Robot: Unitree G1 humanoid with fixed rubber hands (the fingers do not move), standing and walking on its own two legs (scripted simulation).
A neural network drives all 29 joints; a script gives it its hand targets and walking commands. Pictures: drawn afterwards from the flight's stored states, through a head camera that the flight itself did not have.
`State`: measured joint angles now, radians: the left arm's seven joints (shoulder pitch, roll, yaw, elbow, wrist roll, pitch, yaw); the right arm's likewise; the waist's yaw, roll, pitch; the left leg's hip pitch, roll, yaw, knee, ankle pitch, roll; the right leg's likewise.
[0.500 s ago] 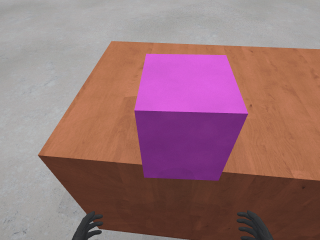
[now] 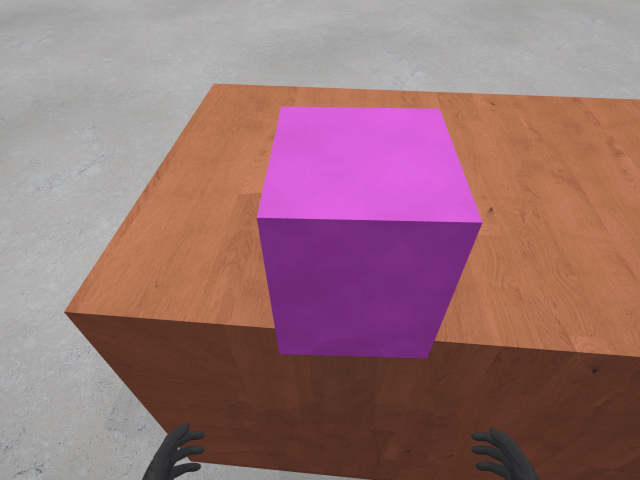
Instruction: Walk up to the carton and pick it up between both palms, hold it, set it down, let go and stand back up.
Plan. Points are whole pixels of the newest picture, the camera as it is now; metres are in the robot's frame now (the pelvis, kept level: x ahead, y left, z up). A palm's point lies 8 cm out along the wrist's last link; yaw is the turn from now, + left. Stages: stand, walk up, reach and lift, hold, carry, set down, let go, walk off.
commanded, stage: let go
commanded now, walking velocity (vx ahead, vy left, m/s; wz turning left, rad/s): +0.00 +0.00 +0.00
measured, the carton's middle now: (356, 236) +0.41 -0.02 +0.12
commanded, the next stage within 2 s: stand in 0.12 s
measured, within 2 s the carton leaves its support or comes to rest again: neither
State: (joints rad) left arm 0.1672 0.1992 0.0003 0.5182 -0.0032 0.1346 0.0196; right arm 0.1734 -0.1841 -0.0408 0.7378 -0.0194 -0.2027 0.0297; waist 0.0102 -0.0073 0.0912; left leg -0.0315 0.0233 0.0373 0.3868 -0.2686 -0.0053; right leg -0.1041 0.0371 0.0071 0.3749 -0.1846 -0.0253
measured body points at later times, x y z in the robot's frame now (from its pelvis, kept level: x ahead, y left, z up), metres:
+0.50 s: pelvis -0.01 +0.01 -0.01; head +0.00 +0.02 +0.44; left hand +0.08 +0.25 -0.14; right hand +0.03 -0.24 -0.14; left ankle -0.03 +0.12 -0.74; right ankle +0.02 -0.10 -0.74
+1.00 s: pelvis -0.02 +0.02 -0.01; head -0.02 +0.02 +0.44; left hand +0.03 +0.25 -0.15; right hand -0.02 -0.23 -0.16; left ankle -0.03 +0.12 -0.74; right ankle +0.02 -0.11 -0.74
